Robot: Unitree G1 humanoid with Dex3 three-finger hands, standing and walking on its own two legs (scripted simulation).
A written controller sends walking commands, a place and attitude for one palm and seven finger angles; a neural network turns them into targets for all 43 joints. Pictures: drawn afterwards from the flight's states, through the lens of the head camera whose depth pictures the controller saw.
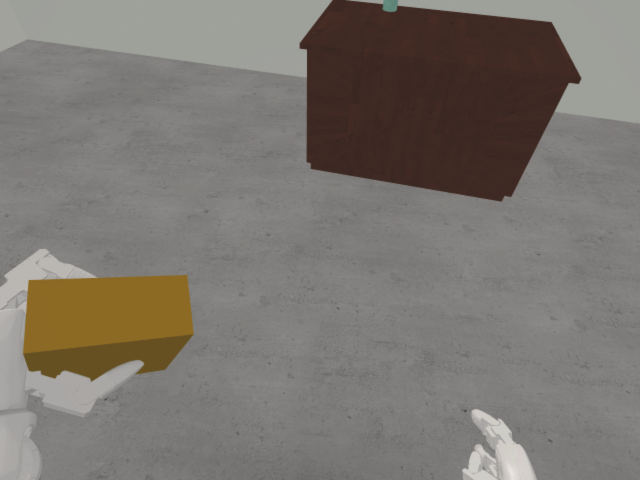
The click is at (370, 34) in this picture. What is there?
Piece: table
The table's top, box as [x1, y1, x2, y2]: [300, 0, 581, 83]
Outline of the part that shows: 300,42 300,48 574,83 578,83 581,78 551,22 404,6 397,6 396,11 387,12 382,9 382,4 348,0 332,0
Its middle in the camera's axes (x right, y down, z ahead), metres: +0.49 -0.88 +1.66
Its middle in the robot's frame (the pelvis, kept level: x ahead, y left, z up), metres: +1.85 -0.39 -0.11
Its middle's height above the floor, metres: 0.67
